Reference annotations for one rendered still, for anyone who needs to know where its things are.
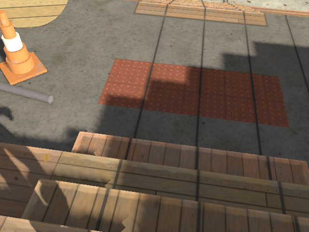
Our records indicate stairs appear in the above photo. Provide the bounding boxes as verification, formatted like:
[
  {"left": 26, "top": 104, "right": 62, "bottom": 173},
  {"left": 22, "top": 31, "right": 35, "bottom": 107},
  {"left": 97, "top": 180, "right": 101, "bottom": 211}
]
[
  {"left": 142, "top": 0, "right": 260, "bottom": 13},
  {"left": 0, "top": 131, "right": 309, "bottom": 232}
]

